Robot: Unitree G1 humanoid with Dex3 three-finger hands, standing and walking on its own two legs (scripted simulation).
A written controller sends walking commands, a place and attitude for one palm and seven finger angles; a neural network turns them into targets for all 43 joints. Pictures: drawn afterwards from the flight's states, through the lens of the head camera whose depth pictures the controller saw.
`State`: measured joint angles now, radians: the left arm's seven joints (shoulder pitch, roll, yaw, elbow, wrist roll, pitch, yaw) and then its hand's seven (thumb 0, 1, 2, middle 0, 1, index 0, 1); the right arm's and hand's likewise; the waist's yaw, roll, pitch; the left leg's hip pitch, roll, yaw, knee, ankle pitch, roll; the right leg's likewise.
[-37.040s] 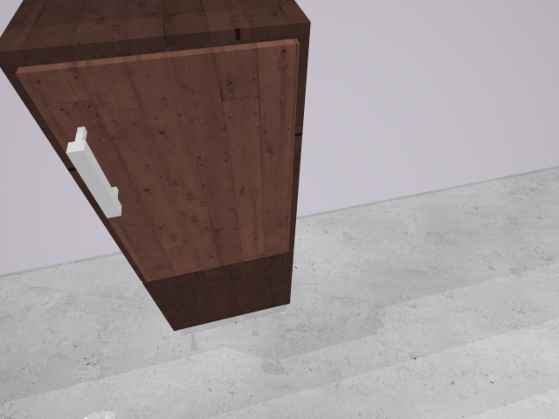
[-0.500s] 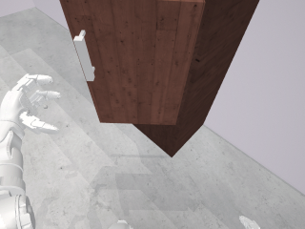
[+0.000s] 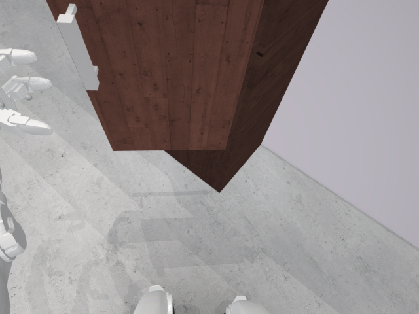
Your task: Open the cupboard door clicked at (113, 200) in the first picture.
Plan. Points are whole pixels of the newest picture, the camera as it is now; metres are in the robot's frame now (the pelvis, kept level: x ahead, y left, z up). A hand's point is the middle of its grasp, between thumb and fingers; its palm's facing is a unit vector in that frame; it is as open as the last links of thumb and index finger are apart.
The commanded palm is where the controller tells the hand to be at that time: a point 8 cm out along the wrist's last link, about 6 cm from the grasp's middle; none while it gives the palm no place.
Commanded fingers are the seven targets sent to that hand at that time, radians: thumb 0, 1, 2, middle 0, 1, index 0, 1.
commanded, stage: move the hooked fingers beside the handle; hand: left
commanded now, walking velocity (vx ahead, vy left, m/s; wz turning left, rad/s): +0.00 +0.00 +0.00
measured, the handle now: (82, 50) +0.60 +0.24 +0.11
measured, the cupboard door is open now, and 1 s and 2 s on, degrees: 43 43 43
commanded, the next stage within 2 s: slide the fingers in behind the handle in 1.52 s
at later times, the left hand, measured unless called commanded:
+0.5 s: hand (36, 62) +0.55 +0.31 +0.12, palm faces +0.03 -1.00 -0.01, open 14.0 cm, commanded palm +0.55 +0.34 +0.12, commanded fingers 0.00 -0.50 0.30 -0.30 -1.20 -0.30 -1.20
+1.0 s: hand (31, 64) +0.55 +0.32 +0.11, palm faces +0.04 -1.00 +0.00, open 14.0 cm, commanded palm +0.54 +0.34 +0.11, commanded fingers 0.00 -0.50 0.30 -0.30 -1.20 -0.30 -1.20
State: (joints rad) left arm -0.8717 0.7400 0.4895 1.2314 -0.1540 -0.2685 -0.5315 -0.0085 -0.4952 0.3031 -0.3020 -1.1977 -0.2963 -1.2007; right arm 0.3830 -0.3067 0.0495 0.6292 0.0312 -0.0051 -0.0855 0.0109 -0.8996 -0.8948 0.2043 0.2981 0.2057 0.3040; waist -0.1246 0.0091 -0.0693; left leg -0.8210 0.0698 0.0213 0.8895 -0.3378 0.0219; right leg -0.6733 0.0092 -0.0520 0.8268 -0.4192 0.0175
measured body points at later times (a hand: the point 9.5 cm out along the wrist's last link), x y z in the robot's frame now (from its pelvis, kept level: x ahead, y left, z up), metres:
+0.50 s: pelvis +0.01 +0.01 -0.01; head +0.17 +0.04 +0.41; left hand +0.54 +0.36 +0.13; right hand -0.03 -0.27 -0.10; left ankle +0.05 +0.10 -0.69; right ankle -0.01 -0.14 -0.69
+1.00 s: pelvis +0.03 +0.02 -0.01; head +0.18 +0.06 +0.41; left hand +0.54 +0.37 +0.12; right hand -0.01 -0.25 -0.10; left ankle +0.05 +0.10 -0.69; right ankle -0.01 -0.14 -0.69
